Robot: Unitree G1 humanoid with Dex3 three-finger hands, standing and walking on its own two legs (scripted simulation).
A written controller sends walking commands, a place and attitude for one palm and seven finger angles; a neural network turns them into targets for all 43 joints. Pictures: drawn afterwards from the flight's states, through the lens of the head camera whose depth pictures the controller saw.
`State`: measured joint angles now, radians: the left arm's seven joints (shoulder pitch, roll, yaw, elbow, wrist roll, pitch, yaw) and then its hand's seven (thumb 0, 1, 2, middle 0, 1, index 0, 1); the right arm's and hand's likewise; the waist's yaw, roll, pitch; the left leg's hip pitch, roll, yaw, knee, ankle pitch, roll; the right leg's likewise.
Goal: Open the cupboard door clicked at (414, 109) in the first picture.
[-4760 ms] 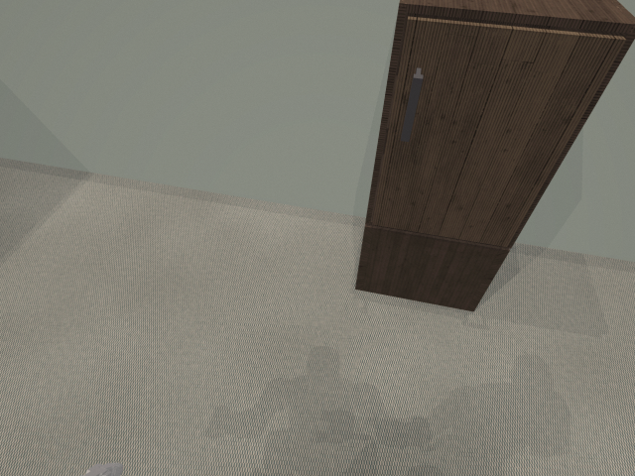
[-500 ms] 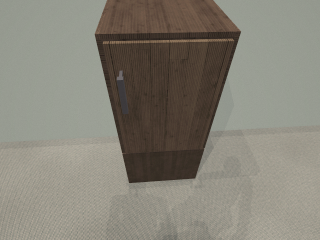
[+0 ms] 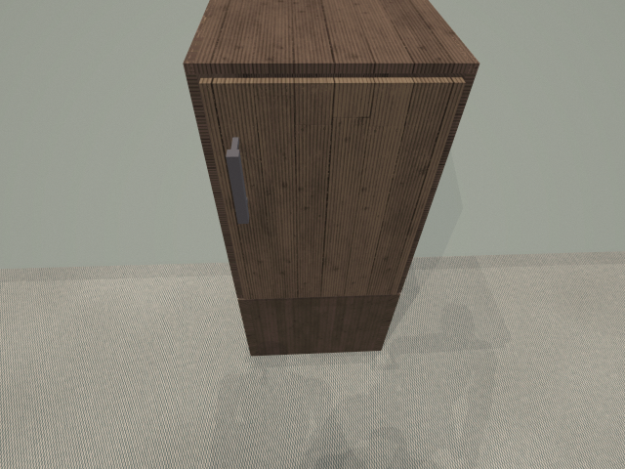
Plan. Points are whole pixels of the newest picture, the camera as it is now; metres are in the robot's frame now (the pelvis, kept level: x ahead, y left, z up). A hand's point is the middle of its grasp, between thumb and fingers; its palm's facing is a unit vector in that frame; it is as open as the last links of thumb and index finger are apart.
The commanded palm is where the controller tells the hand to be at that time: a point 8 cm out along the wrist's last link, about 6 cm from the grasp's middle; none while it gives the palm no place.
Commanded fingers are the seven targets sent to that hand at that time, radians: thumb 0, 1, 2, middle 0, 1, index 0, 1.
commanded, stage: come to a stop and stand still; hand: left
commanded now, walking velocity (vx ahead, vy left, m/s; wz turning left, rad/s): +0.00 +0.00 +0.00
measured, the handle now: (239, 182) +0.57 +0.17 +0.04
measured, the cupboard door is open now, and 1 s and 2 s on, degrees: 0 0 0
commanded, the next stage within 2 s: look again from close up in 0.34 s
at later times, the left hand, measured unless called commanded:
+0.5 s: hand out of the picture +0.01 +0.16 -0.18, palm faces +0.01 -0.98 -0.19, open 7.4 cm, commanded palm none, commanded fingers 0.00 0.90 0.90 -0.20 -0.30 -0.20 -0.30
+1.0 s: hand out of the picture +0.02 +0.24 -0.17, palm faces +0.02 -0.97 -0.25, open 7.4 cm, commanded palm none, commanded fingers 0.00 0.90 0.90 -0.20 -0.30 -0.20 -0.30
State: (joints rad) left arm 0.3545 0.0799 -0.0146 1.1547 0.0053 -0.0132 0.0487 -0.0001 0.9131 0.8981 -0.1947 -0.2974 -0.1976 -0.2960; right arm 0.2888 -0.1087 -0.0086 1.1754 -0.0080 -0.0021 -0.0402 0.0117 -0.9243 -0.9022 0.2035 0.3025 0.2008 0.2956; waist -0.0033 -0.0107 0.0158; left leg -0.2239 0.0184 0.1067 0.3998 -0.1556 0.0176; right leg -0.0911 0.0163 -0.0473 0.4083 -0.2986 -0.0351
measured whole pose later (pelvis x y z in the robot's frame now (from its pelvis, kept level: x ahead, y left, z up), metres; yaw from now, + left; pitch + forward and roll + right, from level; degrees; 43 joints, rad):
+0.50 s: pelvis +0.01 +0.00 +0.00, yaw +1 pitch -1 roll +0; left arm 0.31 0.14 -0.02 1.09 0.02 -0.02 0.04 0.00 0.91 0.90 -0.20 -0.30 -0.20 -0.30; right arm 0.28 -0.15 0.00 1.11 -0.02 -0.01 -0.03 0.01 -0.92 -0.90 0.20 0.30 0.20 0.30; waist -0.02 0.00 0.04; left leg -0.23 0.02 0.09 0.44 -0.19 0.01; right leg -0.07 0.02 -0.06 0.41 -0.32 -0.04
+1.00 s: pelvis -0.02 +0.03 -0.01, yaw +1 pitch -3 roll -1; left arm 0.29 0.25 -0.01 0.98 0.02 0.01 0.03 0.00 0.91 0.90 -0.20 -0.30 -0.20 -0.30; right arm 0.22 -0.23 -0.01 1.00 -0.02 0.00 0.00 0.00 -0.91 -0.90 0.21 0.30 0.20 0.30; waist 0.00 -0.01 -0.01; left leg -0.26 0.00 0.10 0.47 -0.16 0.06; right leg -0.12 -0.01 -0.06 0.46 -0.30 0.00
